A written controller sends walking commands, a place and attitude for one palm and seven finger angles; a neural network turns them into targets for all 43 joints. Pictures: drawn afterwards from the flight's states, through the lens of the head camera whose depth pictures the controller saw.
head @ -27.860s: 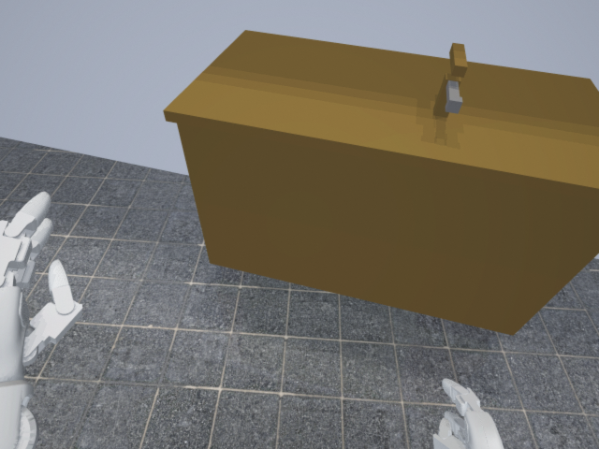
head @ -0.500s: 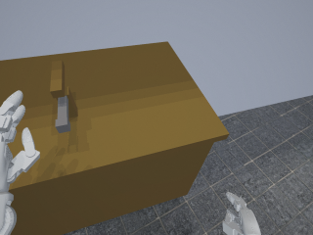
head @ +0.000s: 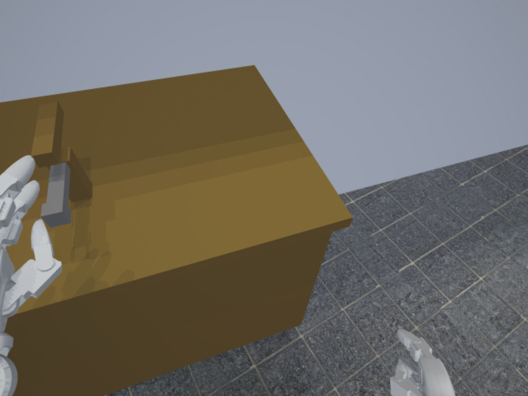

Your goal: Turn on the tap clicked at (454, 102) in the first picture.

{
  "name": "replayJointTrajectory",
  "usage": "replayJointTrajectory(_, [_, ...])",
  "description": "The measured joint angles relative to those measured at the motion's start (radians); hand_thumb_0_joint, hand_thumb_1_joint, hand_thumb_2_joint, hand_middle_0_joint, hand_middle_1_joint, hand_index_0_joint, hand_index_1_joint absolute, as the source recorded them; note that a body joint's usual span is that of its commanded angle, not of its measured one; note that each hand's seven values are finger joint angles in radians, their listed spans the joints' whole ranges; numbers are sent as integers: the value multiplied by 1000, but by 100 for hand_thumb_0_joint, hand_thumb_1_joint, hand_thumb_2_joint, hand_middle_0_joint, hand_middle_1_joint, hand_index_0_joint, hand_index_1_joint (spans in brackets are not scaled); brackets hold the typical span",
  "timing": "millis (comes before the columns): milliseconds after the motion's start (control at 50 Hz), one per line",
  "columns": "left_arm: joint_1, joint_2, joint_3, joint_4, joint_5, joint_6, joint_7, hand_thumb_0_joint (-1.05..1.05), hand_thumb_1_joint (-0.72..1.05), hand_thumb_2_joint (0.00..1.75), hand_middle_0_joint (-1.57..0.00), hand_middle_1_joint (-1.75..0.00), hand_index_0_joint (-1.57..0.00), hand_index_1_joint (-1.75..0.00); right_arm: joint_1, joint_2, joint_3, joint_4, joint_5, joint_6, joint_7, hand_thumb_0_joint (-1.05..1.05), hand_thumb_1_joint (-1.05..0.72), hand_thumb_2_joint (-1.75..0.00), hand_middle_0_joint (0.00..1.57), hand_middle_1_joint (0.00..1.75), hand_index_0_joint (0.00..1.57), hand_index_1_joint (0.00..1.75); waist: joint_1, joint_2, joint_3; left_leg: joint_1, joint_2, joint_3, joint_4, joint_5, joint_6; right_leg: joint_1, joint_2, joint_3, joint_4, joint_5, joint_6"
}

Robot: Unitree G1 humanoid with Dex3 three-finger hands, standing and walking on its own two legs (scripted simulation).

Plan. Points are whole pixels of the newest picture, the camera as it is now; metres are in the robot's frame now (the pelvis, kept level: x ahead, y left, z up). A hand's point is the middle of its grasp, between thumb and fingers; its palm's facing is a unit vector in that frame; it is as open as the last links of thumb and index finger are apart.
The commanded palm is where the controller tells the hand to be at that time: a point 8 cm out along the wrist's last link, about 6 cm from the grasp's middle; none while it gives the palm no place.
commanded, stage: come to a stop and stand still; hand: left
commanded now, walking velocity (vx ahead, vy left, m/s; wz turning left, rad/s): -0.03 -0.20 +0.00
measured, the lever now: (56, 213) +0.34 +0.33 +0.09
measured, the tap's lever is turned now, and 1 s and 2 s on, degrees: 0 0 0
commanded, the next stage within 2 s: look again from close up in 1.74 s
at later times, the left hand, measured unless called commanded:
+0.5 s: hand (14, 248) +0.23 +0.28 +0.18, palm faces +0.39 -0.82 -0.41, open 7.5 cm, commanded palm +0.15 +0.31 +0.18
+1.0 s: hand out of the picture +0.21 +0.35 +0.16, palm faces +0.38 -0.86 -0.35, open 7.5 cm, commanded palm +0.15 +0.38 +0.18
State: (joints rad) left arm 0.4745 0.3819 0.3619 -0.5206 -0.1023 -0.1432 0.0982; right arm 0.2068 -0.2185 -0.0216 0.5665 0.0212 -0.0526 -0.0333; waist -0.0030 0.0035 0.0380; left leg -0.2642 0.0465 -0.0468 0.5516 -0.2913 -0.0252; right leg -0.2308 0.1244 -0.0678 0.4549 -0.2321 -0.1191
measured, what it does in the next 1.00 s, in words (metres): shifts its weight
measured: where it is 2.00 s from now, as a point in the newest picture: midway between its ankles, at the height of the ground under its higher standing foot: outside the picture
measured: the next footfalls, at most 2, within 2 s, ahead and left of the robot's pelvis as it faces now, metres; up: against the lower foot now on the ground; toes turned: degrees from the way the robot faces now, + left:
none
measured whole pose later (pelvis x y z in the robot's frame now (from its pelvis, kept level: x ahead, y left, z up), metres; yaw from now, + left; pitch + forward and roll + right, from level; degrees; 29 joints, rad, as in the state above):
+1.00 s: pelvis -0.02 +0.10 +0.01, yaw +0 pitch -2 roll -1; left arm 0.35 0.35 0.34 -0.42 0.00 -0.23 0.09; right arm 0.21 -0.16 0.05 0.57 0.00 -0.14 0.00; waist 0.03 -0.05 0.06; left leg -0.20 -0.08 0.07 0.43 -0.22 0.10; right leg -0.20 -0.01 0.00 0.42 -0.19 0.02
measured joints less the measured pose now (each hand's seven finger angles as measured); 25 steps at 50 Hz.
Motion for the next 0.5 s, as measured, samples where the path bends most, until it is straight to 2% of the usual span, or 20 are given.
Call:
replayJointTrajectory(100, [8,0,-1,-7,-1,-3,6,2,89,90,-21,-30,-21,-30,10,-1,-1,13,-1,5,-2,2,-90,-90,20,30,20,30,-5,-12,-2,2,4,-3,5,-7,2,0,4,-4,11,-10,-5])
replayJointTrajectory(300, [9,-10,-10,25,20,-11,32,2,89,90,-21,-30,-21,-30,-4,-2,17,21,3,15,1,2,-91,-90,20,30,20,30,-3,6,5,48,-5,1,-44,13,5,49,-5,1,-40,8,17])
replayJointTrajectory(320, [-43,20,0,44,57,-6,7,2,88,90,-21,-30,-21,-30,5,4,8,22,0,-8,-3,2,-91,-90,20,30,20,30,18,5,17,48,-1,10,-42,20,2,57,-6,0,-52,14,31])
replayJointTrajectory(340, [-125,66,21,93,75,-31,-19,2,88,90,-21,-30,-21,-30,13,12,3,29,-3,-31,-7,2,-91,-90,20,30,20,30,39,-4,26,43,0,25,-48,47,13,56,-10,-4,-62,24,47])
replayJointTrajectory(380, [-250,106,69,190,65,-61,-28,2,88,90,-21,-30,-21,-30,4,15,8,27,1,-41,5,2,-91,-90,20,30,20,30,65,-18,38,47,-6,47,-78,63,16,32,-22,4,-42,35,63])
replayJointTrajectory(440, [-263,69,101,213,45,-57,-6,2,89,90,-21,-30,-21,-30,-26,-5,12,-4,6,-46,35,2,-90,-90,20,30,20,30,47,2,41,34,-15,71,-71,52,10,2,-33,25,-11,26,61])
replayJointTrajectory(500, [-150,6,39,149,42,-57,-4,2,89,90,-20,-30,-20,-30,-44,-14,10,-21,9,-46,47,2,-90,-90,20,30,20,30,21,21,36,30,-27,91,-63,51,30,-2,-44,43,-9,34,53])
